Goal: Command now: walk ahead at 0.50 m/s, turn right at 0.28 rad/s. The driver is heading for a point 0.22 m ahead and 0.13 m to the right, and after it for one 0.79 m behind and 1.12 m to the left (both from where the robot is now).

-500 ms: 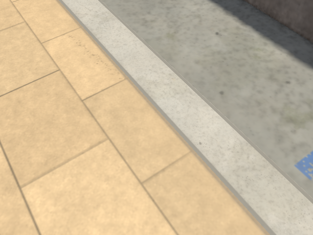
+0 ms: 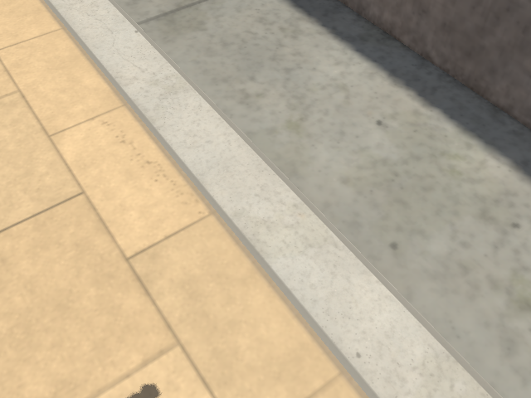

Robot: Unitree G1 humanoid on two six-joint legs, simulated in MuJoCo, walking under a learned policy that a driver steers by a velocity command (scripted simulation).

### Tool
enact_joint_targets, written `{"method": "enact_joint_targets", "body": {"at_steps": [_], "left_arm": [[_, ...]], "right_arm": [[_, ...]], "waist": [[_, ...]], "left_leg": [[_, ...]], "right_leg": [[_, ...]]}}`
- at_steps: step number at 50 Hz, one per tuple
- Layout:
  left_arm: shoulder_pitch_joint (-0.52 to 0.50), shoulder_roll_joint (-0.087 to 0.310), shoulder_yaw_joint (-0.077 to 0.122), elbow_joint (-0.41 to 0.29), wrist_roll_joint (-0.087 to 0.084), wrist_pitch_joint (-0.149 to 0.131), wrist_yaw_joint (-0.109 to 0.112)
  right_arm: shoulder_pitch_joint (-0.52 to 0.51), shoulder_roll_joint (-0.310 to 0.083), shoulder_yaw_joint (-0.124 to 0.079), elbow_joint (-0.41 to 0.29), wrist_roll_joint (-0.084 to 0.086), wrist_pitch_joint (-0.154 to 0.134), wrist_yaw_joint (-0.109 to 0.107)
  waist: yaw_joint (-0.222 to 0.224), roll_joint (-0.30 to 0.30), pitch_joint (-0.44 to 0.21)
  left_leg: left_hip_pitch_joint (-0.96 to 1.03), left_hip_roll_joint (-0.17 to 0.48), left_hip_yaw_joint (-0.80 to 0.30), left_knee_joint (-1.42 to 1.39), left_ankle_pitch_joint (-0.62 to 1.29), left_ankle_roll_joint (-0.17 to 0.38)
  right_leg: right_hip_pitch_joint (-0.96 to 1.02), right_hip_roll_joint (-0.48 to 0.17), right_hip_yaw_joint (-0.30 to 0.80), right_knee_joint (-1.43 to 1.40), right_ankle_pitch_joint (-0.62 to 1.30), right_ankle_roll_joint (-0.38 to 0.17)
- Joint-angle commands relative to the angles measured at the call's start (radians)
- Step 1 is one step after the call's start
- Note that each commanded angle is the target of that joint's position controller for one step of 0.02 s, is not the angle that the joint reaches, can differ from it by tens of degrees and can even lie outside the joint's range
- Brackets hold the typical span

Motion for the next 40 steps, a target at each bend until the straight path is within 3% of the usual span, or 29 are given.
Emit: {"method": "enact_joint_targets", "body": {"at_steps": [1,2,3,5,7,10,13,15,17,18,19,20,21,22,23,25,27,30,33,35,37,38,39,40], "left_arm": [[-0.098,0.136,0.032,-0.113,-0.004,-0.031,0.003],[-0.09,0.122,0.035,-0.109,0.006,-0.023,0.005],[-0.062,0.101,0.033,-0.1,0.014,-0.014,0.007],[-0.032,0.059,0.024,-0.092,0.03,-0.003,0.013],[-0.082,0.031,0.011,-0.112,0.042,-0.005,0.016],[-0.182,0.026,0.005,-0.127,0.037,-0.011,0.008],[-0.259,0.054,0.012,-0.145,0.032,-0.009,0.006],[-0.271,0.083,0.022,-0.151,0.034,-0.013,0.003],[-0.201,0.111,0.038,-0.124,0.042,-0.025,0.003],[-0.161,0.157,0.051,-0.119,0.054,-0.03,0.011],[-0.127,0.217,0.062,-0.133,0.069,-0.021,0.025],[-0.114,0.187,0.056,-0.136,0.063,-0.001,0.024],[-0.144,0.134,0.043,-0.149,0.049,0.008,0.021],[-0.193,0.102,0.033,-0.153,0.044,0.013,0.023],[-0.248,0.089,0.027,-0.157,0.043,0.016,0.023],[-0.311,0.099,0.03,-0.15,0.052,0.022,0.025],[-0.322,0.097,0.032,-0.138,0.058,0.024,0.033],[-0.333,0.115,0.04,-0.124,0.05,0.026,0.043],[-0.327,0.147,0.051,-0.107,0.042,0.034,0.04],[-0.328,0.162,0.056,-0.095,0.029,0.04,0.035],[-0.329,0.154,0.058,-0.079,0.007,0.048,0.033],[-0.279,0.118,0.053,-0.054,0.005,0.054,0.029],[-0.253,0.055,0.039,-0.068,0.046,0.058,0.021],[-0.368,0.081,0.047,-0.12,0.054,0.054,0.031]], "right_arm": [[0.155,-0.116,-0.037,0.001,-0.007,0.001,-0.015],[0.127,-0.102,-0.029,0.002,-0.018,-0.006,-0.014],[0.113,-0.1,-0.028,0.008,-0.018,-0.01,-0.01],[0.101,-0.105,-0.026,0.025,-0.008,-0.017,-0.007],[0.091,-0.138,-0.034,0.037,-0.001,-0.009,-0.018],[0.126,-0.175,-0.048,0.052,0.01,0.02,-0.036],[0.167,-0.196,-0.057,0.069,0.023,0.047,-0.045],[0.162,-0.193,-0.061,0.068,0.029,0.063,-0.054],[0.126,-0.174,-0.058,0.054,0.033,0.072,-0.062],[0.146,-0.132,-0.045,0.043,0.021,0.07,-0.062],[0.211,-0.06,-0.025,0.025,-0.008,0.064,-0.057],[0.307,-0.067,-0.02,0.032,0.013,0.068,-0.057],[0.288,-0.155,-0.046,0.044,0.025,0.084,-0.06],[0.226,-0.174,-0.059,0.032,0.03,0.103,-0.067],[0.212,-0.167,-0.064,0.034,0.028,0.126,-0.077],[0.213,-0.145,-0.066,0.021,0.02,0.157,-0.086],[0.206,-0.12,-0.063,0.002,0.02,0.163,-0.084],[0.157,-0.097,-0.052,-0.031,0.014,0.161,-0.071],[0.133,-0.114,-0.053,-0.054,0.014,0.161,-0.052],[0.143,-0.126,-0.06,-0.06,0.013,0.166,-0.04],[0.203,-0.131,-0.07,-0.038,0.009,0.168,-0.033],[0.226,-0.163,-0.083,-0.033,0.002,0.167,-0.037],[0.232,-0.278,-0.108,-0.057,0.001,0.166,-0.059],[0.215,-0.32,-0.107,-0.089,-0.032,0.145,-0.052]], "waist": [[-0.097,0.061,-0.08],[-0.063,0.086,-0.047],[-0.035,0.1,-0.047],[0.0,0.088,-0.055],[0.0,0.092,-0.059],[-0.039,0.1,-0.091],[-0.062,0.112,-0.092],[-0.052,0.123,-0.088],[-0.004,0.111,-0.103],[-0.002,0.045,-0.158],[-0.025,-0.165,-0.252],[-0.033,-0.29,-0.357],[-0.021,-0.169,-0.318],[-0.027,-0.124,-0.239],[-0.041,-0.101,-0.189],[-0.065,-0.138,-0.127],[-0.066,-0.149,-0.118],[-0.049,-0.129,-0.14],[-0.038,-0.13,-0.156],[-0.05,-0.13,-0.15],[-0.086,-0.102,-0.145],[-0.083,-0.01,-0.109],[-0.042,0.303,-0.081],[-0.092,0.321,-0.074]], "left_leg": [[0.433,0.318,-0.41,-0.31,-0.07,0.153],[0.344,0.282,-0.343,-0.333,0.086,0.148],[0.295,0.265,-0.299,-0.341,0.263,0.157],[0.247,0.248,-0.214,-0.332,0.6,0.185],[0.242,0.222,-0.152,-0.325,0.743,0.185],[0.252,0.17,-0.104,-0.298,0.694,0.147],[0.287,0.187,-0.16,-0.251,0.566,0.136],[0.299,0.202,-0.226,-0.202,0.457,0.119],[0.27,0.167,-0.258,-0.101,0.326,0.075],[0.212,0.101,-0.231,0.018,0.203,0.031],[0.011,-0.013,-0.158,0.268,-0.27,-0.029],[-0.121,-0.057,-0.128,0.486,-0.598,-0.065],[-0.154,-0.007,-0.158,0.597,-0.543,-0.085],[-0.199,0.02,-0.142,0.639,-0.47,-0.1],[-0.195,0.046,-0.14,0.639,-0.411,-0.118],[-0.111,0.06,-0.109,0.615,-0.318,-0.143],[-0.069,0.061,-0.08,0.552,-0.276,-0.146],[-0.011,0.085,-0.067,0.396,-0.227,-0.129],[0.061,0.083,-0.037,0.279,-0.205,-0.102],[0.108,0.075,-0.016,0.181,-0.186,-0.073],[0.225,0.037,0.015,-0.004,-0.074,-0.023],[0.287,0.053,-0.062,-0.124,0.018,0.021],[0.391,0.309,-0.419,-0.205,0.317,0.131],[0.289,0.415,-0.605,-0.266,0.322,0.295]], "right_leg": [[-0.462,-0.113,0.023,0.151,0.111,0.005],[-0.397,-0.134,0.017,0.11,0.144,0.01],[-0.34,-0.139,-0.001,0.083,0.145,0.022],[-0.294,-0.136,-0.038,-0.002,0.138,0.052],[-0.295,-0.128,-0.064,-0.152,0.22,0.077],[-0.223,-0.082,-0.082,-0.368,0.415,0.089],[-0.206,-0.053,-0.059,-0.48,0.456,0.089],[-0.183,-0.051,-0.036,-0.545,0.439,0.073],[-0.056,-0.052,-0.047,-0.662,0.535,0.037],[0.084,-0.143,0.012,-0.678,0.741,-0.008],[0.321,-0.368,0.194,-0.61,1.139,-0.113],[0.395,-0.514,0.373,-0.633,1.08,-0.253],[0.323,-0.463,0.347,-0.679,0.866,-0.248],[0.256,-0.405,0.257,-0.7,0.707,-0.209],[0.17,-0.365,0.188,-0.732,0.592,-0.187],[0.004,-0.316,0.08,-0.795,0.477,-0.178],[-0.033,-0.306,0.01,-0.818,0.464,-0.188],[-0.013,-0.329,-0.045,-0.815,0.489,-0.197],[0.013,-0.36,-0.07,-0.801,0.501,-0.194],[0.028,-0.372,-0.084,-0.771,0.49,-0.172],[-0.009,-0.34,-0.137,-0.683,0.403,-0.104],[-0.088,-0.283,-0.199,-0.557,0.278,-0.026],[-0.337,-0.14,-0.31,-0.249,-0.046,0.092],[-0.451,-0.03,-0.149,-0.056,-0.21,0.112]]}}
Velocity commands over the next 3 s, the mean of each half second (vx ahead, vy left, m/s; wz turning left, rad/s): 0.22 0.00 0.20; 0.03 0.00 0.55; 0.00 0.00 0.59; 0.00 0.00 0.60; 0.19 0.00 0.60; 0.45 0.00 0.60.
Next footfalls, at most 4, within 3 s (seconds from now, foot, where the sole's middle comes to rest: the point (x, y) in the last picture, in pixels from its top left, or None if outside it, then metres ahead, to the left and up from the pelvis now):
0.36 right None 0.33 -0.12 -0.76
0.76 left None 0.20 0.12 -0.76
1.24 right None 0.33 -0.07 -0.76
1.66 left None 0.14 0.12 -0.76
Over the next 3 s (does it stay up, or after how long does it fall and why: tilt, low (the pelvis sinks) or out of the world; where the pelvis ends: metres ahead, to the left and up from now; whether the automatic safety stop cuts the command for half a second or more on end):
stays up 0.16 0.35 0.02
